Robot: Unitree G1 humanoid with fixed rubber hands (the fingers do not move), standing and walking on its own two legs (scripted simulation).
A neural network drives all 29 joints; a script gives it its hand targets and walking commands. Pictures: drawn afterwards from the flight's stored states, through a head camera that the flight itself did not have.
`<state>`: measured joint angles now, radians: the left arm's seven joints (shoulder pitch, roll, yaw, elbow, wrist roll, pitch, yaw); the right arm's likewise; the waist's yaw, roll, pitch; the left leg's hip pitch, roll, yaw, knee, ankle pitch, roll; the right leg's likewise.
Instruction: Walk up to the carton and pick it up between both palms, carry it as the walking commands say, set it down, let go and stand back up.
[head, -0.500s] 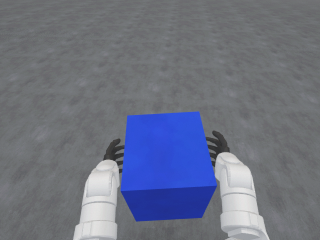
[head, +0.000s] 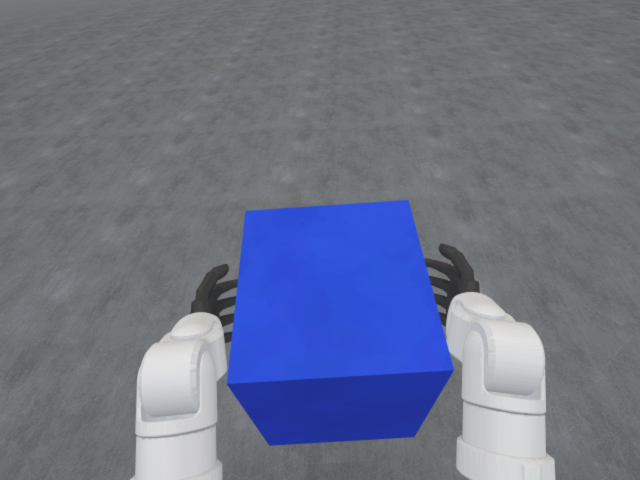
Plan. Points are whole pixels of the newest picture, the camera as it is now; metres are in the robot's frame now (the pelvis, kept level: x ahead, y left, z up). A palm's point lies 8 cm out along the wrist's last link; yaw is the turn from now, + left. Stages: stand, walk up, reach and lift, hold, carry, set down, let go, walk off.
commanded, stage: carry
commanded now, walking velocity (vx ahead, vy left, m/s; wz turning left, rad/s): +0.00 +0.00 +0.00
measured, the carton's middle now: (334, 330) +0.30 -0.02 +0.06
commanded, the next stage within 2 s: none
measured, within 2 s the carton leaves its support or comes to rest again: neither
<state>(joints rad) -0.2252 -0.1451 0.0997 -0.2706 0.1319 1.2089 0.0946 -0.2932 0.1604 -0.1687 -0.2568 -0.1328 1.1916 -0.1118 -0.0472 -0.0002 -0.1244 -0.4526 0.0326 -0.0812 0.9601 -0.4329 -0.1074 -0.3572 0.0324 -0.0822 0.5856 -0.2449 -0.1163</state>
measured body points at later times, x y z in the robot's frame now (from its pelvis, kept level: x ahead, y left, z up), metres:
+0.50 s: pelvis -0.04 +0.00 +0.00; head -0.10 -0.01 +0.44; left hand +0.22 +0.17 +0.11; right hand +0.26 -0.12 +0.13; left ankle +0.00 +0.13 -0.73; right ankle +0.04 -0.04 -0.73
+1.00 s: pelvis -0.03 +0.00 +0.00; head -0.09 +0.00 +0.44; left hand +0.23 +0.16 +0.10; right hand +0.27 -0.13 +0.12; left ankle +0.00 +0.13 -0.73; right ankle +0.04 -0.04 -0.73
